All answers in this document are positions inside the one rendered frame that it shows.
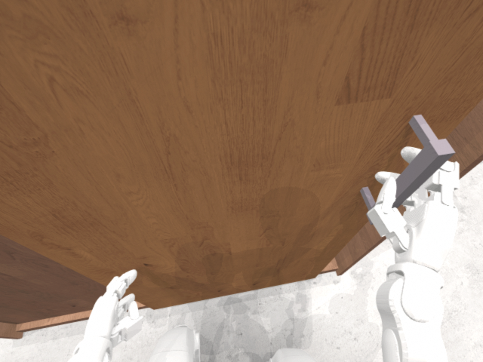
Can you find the robot left forearm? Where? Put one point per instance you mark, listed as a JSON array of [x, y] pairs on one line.
[[93, 349]]

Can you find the right robot hand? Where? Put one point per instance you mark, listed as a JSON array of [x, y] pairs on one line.
[[431, 221]]

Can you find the wardrobe door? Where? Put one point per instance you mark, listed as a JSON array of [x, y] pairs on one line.
[[34, 287], [217, 146]]

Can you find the handle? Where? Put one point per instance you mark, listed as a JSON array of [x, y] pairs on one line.
[[434, 154]]

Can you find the left robot hand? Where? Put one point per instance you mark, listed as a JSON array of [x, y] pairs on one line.
[[106, 319]]

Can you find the robot right forearm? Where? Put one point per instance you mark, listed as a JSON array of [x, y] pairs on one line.
[[411, 311]]

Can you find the left robot thigh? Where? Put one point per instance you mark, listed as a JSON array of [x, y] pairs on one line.
[[180, 344]]

